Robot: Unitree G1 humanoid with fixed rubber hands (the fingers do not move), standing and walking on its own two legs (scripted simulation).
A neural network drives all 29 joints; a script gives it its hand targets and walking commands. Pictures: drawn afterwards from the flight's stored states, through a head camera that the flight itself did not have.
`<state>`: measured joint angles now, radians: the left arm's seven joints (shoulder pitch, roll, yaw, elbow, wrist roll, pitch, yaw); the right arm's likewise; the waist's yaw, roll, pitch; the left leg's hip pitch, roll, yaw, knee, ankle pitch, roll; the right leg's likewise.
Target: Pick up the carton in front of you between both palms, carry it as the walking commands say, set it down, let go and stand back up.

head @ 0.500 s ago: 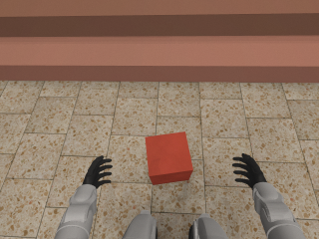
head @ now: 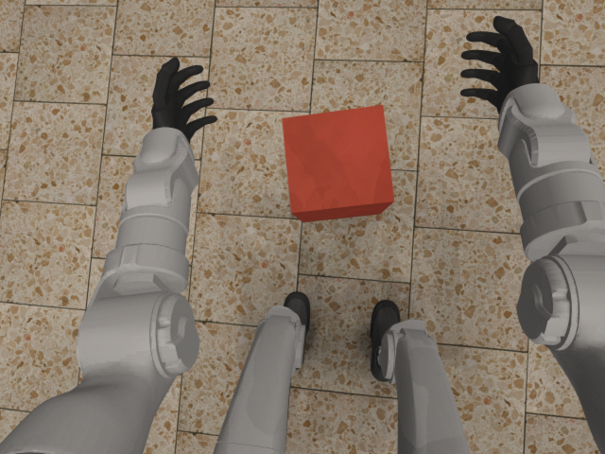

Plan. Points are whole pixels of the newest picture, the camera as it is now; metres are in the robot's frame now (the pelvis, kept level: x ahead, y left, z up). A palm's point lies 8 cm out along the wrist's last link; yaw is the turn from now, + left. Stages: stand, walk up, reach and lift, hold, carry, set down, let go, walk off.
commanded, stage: reach and lift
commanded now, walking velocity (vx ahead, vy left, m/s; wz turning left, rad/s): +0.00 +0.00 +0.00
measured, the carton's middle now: (337, 172) +0.53 +0.05 -0.53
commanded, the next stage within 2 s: none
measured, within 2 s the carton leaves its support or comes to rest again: leaves its support in 1.88 s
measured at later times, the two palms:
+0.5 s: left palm (221, 149) +0.50 +0.24 -0.26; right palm (454, 125) +0.56 -0.14 -0.26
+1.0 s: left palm (254, 174) +0.50 +0.23 -0.45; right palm (423, 156) +0.56 -0.13 -0.45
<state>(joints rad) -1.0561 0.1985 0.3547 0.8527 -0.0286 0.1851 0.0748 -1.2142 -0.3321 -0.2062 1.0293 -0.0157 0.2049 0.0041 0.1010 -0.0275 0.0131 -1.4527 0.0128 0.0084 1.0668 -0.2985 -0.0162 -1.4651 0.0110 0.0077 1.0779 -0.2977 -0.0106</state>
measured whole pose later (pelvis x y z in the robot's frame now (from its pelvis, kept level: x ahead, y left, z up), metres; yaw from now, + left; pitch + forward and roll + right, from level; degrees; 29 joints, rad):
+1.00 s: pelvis -0.04 +0.00 -0.28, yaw +2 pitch +38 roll +2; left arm -1.53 0.31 0.20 1.15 -0.21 0.08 0.14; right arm -1.68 -0.49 0.04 1.29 0.22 0.11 -0.06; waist 0.09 0.00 0.40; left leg -2.26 -0.01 0.01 2.12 -0.53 -0.03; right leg -2.28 0.02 0.03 2.15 -0.54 0.00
